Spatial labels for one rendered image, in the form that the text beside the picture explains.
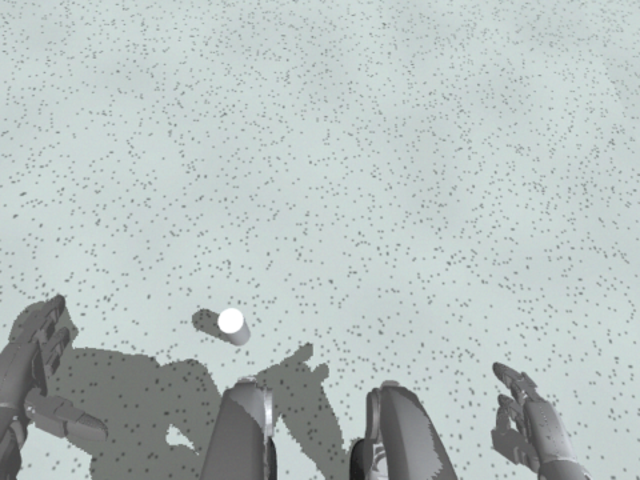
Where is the right robot arm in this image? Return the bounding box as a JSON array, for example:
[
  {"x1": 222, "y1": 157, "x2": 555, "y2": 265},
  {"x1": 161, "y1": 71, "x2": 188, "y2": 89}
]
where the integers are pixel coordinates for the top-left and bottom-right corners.
[{"x1": 538, "y1": 460, "x2": 593, "y2": 480}]

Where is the left robot arm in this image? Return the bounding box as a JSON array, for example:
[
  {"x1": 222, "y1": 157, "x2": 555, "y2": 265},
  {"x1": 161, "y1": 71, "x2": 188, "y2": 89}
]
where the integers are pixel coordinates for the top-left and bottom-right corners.
[{"x1": 0, "y1": 407, "x2": 27, "y2": 480}]

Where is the can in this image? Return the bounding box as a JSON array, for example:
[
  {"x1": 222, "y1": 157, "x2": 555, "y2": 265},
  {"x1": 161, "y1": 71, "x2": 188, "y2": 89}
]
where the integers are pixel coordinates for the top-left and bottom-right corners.
[{"x1": 218, "y1": 308, "x2": 250, "y2": 346}]

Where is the right robot hand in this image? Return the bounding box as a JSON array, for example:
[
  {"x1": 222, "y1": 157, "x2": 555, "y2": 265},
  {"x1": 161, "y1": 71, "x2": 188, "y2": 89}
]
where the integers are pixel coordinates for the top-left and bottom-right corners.
[{"x1": 491, "y1": 362, "x2": 578, "y2": 474}]

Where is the right robot foot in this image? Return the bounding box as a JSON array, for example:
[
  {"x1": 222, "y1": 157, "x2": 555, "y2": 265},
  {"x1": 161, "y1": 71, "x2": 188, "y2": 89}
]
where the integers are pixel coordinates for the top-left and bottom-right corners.
[{"x1": 349, "y1": 439, "x2": 365, "y2": 480}]

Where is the left robot hand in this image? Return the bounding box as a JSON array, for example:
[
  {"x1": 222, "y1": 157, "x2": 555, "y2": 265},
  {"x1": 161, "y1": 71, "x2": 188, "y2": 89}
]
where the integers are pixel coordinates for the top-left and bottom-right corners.
[{"x1": 0, "y1": 295, "x2": 108, "y2": 442}]

